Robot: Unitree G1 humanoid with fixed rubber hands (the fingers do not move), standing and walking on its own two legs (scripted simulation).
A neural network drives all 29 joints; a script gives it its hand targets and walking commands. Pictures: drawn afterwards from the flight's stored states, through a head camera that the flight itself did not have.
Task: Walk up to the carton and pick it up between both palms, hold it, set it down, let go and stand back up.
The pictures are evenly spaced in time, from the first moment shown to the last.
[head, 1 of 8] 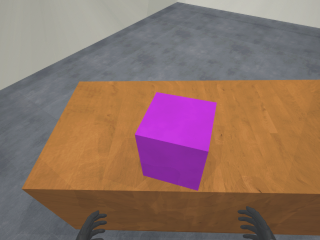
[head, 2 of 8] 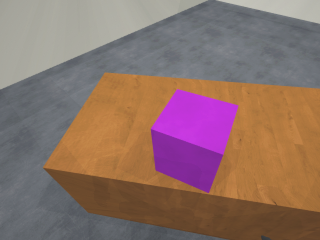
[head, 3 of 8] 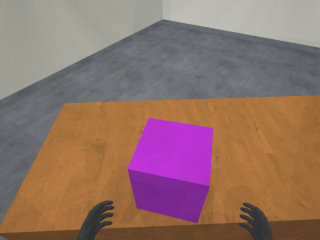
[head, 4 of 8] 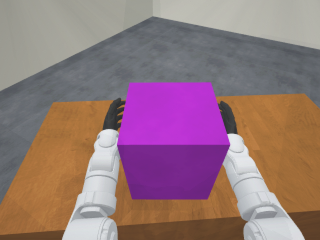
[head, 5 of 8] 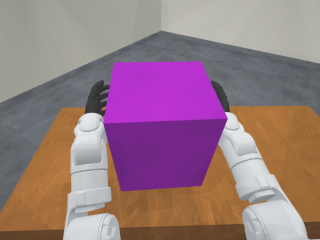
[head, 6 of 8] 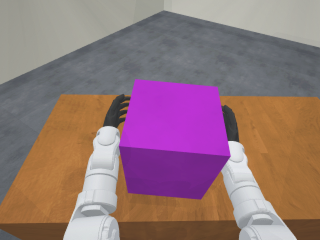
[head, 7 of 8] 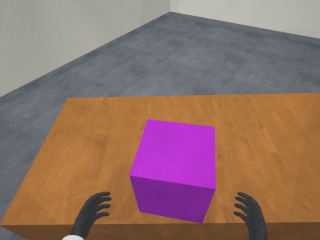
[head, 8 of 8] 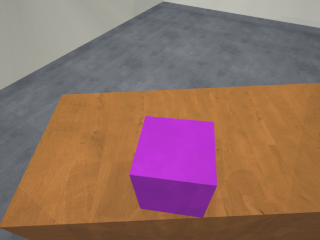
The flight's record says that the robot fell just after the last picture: no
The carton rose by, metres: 0.25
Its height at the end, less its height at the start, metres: +0.00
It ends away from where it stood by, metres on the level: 0.01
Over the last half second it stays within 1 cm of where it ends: yes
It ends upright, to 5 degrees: yes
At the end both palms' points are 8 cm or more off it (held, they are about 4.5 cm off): yes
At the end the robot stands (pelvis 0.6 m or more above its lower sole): yes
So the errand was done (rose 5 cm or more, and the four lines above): yes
